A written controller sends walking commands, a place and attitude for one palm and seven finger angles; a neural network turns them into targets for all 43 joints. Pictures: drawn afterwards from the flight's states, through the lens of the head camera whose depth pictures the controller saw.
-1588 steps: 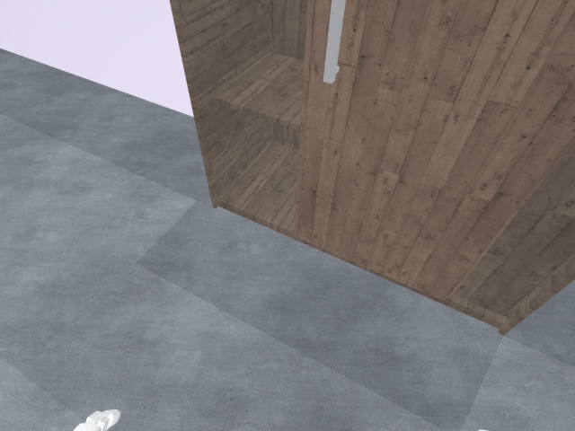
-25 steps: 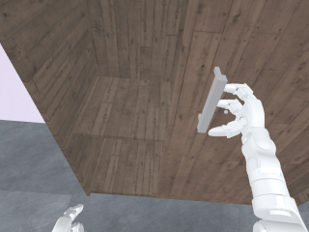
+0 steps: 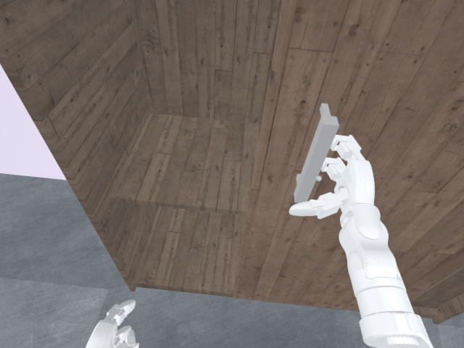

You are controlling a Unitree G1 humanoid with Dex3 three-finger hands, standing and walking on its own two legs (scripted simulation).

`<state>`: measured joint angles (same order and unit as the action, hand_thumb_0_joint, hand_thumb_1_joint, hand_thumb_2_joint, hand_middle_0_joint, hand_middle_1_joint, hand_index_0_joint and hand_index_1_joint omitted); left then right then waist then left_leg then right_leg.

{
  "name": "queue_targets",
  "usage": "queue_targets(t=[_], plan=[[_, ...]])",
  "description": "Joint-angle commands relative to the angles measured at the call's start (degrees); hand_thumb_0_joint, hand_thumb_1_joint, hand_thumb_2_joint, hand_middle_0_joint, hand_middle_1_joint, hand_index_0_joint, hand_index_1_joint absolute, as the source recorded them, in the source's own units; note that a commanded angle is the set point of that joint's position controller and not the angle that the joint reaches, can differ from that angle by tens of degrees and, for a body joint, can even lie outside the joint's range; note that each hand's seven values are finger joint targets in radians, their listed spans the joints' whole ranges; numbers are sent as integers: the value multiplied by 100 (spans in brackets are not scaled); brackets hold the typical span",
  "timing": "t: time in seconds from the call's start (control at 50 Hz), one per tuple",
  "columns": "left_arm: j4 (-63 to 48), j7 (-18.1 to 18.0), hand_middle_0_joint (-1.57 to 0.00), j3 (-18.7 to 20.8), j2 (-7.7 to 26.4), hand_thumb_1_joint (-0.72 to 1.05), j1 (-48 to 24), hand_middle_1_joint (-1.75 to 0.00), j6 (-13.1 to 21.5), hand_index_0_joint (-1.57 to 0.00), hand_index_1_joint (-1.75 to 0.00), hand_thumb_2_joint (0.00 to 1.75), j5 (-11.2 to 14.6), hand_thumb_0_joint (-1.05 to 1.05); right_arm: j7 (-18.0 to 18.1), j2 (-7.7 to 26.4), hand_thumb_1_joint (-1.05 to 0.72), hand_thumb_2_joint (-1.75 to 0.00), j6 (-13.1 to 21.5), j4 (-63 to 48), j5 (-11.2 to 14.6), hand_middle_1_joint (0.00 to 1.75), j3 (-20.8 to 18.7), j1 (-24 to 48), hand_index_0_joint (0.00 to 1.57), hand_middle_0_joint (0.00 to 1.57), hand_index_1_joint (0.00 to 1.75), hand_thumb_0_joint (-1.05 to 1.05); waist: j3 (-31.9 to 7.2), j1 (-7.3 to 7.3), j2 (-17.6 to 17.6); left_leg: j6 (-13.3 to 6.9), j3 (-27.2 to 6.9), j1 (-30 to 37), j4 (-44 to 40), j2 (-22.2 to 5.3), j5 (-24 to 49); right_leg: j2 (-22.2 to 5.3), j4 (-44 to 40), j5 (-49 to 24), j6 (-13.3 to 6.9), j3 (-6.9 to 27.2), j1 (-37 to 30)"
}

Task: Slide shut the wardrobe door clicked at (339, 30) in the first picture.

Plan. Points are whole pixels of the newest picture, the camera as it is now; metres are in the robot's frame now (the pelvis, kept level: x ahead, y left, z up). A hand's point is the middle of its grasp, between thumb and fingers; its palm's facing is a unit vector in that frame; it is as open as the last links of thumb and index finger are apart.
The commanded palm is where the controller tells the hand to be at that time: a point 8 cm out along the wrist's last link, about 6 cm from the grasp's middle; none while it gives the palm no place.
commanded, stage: slide the fingers in behind the handle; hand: right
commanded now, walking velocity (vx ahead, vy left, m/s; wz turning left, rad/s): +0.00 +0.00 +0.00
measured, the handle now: (311, 156) +0.42 -0.10 +0.13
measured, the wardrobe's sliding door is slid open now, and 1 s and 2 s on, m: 0.41 0.41 0.41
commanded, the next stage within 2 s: grip the handle and tug to test in 1.12 s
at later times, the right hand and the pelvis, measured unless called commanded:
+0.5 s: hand (301, 174) +0.37 -0.08 +0.14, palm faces +0.00 +1.00 +0.00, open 14.0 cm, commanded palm +0.34 -0.13 +0.13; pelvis +0.01 +0.01 +0.00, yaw +0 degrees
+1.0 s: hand (300, 178) +0.36 -0.07 +0.13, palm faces +0.03 +1.00 -0.01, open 14.2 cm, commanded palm +0.34 -0.12 +0.13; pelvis +0.01 +0.03 +0.00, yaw -1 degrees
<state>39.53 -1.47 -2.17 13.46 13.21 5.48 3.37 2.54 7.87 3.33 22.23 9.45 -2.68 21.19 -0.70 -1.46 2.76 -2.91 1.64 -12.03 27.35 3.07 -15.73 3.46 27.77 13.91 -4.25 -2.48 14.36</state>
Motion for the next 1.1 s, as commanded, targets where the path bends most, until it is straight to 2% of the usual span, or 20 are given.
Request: queue_targets(t=[0.0,0.02,0.1,0.16,0.22,0.28,0.3,0.32,0.42,0.44,0.5,0.56,0.6,0.68,0.72,0.78,0.82,0.86,0.98,1.08], plan=[[-821,-35,-20,240,713,90,-558,-30,224,-20,-30,90,23,0,-32,511,50,-30,236,-1394,75,120,-73,2405,30,30,120,0,-1459,-32,-485,149,-126,-222,-409,-157,1428,-459,-217,-1400,234,549,-1233],[-810,-37,-20,237,718,90,-555,-30,192,-20,-30,90,15,0,-28,537,50,-30,153,-1336,77,120,-126,2302,30,30,120,0,-1368,10,-548,136,-128,-159,-460,-164,1452,-445,-215,-1398,218,541,-1161],[-898,-16,-20,240,667,90,-614,-30,169,-20,-30,90,18,0,-31,349,50,-30,22,-1830,78,120,65,2269,30,30,120,0,-1598,26,-153,110,-88,-198,-377,-179,1631,-450,-186,-1774,296,589,-1482],[-944,12,-20,257,658,90,-604,-30,112,-20,-30,90,-7,0,3,400,50,-30,-52,-1966,58,120,5,1896,30,30,120,0,-1709,83,-381,119,-99,-43,-359,-180,1844,-446,-148,-1985,288,564,-1481],[-920,14,-20,234,651,90,-636,-30,22,-20,-30,90,-8,0,48,192,50,-30,-162,-1875,26,120,247,2021,30,30,120,0,-1417,-3,-533,123,-71,-148,-415,-174,1672,-447,-165,-1785,272,577,-1359],[-943,-13,-20,226,649,90,-688,-30,-67,-20,-30,90,-6,0,143,329,50,-30,-260,-1832,24,120,80,2156,30,30,120,0,-1337,10,-539,129,-117,-169,-472,-178,1473,-416,-214,-1473,248,554,-1259],[-975,-17,-20,211,627,90,-722,-30,-87,-20,-30,90,-19,0,153,204,50,-30,-288,-1843,13,120,190,2130,30,30,120,0,-1389,17,-511,135,-132,-129,-462,-185,1525,-400,-211,-1497,230,537,-1280],[-944,-23,-20,209,640,90,-726,-30,-125,-20,-30,90,-27,0,211,439,50,-30,-285,-1838,-8,120,-1,2169,30,30,120,0,-1380,58,-456,117,-149,-60,-499,-196,1471,-397,-216,-1444,232,523,-1219],[-1012,9,-20,197,574,90,-750,-30,-175,-20,-30,90,-51,0,286,284,50,-30,-176,-2083,-45,120,140,2090,30,30,120,0,-1635,109,-313,97,-174,157,-427,-202,1813,-382,-173,-1760,239,492,-1344],[-1040,20,-20,189,562,90,-751,-30,-177,-20,-30,90,-44,0,278,199,50,-30,-181,-2060,-37,120,199,2018,30,30,120,0,-1602,88,-373,120,-184,142,-433,-198,1870,-378,-173,-1746,217,477,-1334],[-1048,8,-20,200,598,90,-750,-30,-242,-20,-30,90,-33,0,259,405,50,-30,-258,-1883,-11,120,-36,1766,30,30,120,0,-1535,124,-585,142,-211,306,-457,-213,2049,-353,-193,-1679,199,412,-1156],[-1095,21,-20,190,596,90,-789,-30,-293,-20,-30,90,-19,0,209,286,50,-30,-339,-1876,0,120,88,1497,30,30,120,0,-1380,142,-679,166,-235,365,-503,-233,2125,-336,-215,-1555,165,391,-1015],[-1103,8,-20,189,590,90,-811,-30,-302,-20,-30,90,-7,0,185,172,50,-30,-356,-2005,16,120,237,1838,30,30,120,0,-1339,52,-571,192,-262,255,-542,-243,2058,-319,-196,-1451,146,376,-1058],[-1100,10,-20,192,572,90,-810,-30,-270,-20,-30,90,-23,0,211,241,50,-30,-254,-2210,0,120,208,1793,30,30,120,0,-1441,82,-394,188,-303,308,-540,-258,2062,-309,-184,-1443,135,383,-1125],[-1072,-2,-20,190,601,90,-792,-30,-296,-20,-30,90,-44,0,200,388,50,-30,-224,-2170,6,120,99,1723,30,30,120,0,-1487,101,-586,232,-362,498,-565,-287,2227,-276,-174,-1421,110,359,-995],[-1090,-13,-20,177,592,90,-834,-30,-284,-20,-30,90,-4,0,108,300,50,-30,-179,-2129,32,120,210,1808,30,30,120,0,-1394,33,-594,293,-413,445,-572,-316,2299,-260,-173,-1278,94,337,-923],[-1065,-27,-20,187,621,90,-825,-30,-287,-20,-30,90,-12,0,106,510,50,-30,-164,-2071,59,120,-5,1712,30,30,120,0,-1391,88,-666,328,-458,532,-609,-335,2302,-257,-163,-1207,89,326,-835],[-1090,-26,-20,179,593,90,-850,-30,-271,-20,-30,90,8,0,55,281,50,-30,-153,-2086,75,120,216,1841,30,30,120,0,-1392,24,-579,370,-476,439,-606,-347,2276,-243,-150,-1130,81,318,-870],[-1073,-33,-20,193,620,90,-834,-30,-253,-20,-30,90,15,0,44,533,50,-30,-108,-2035,90,120,-57,1756,30,30,120,0,-1518,75,-587,414,-515,547,-581,-384,2455,-240,-139,-1132,83,321,-821],[-1122,-22,-20,196,618,90,-862,-30,-233,-20,-30,90,15,0,11,411,50,-30,-59,-2208,87,120,81,1727,30,30,120,0,-1626,82,-479,406,-474,554,-509,-381,2597,-235,-129,-1272,77,313,-912]])
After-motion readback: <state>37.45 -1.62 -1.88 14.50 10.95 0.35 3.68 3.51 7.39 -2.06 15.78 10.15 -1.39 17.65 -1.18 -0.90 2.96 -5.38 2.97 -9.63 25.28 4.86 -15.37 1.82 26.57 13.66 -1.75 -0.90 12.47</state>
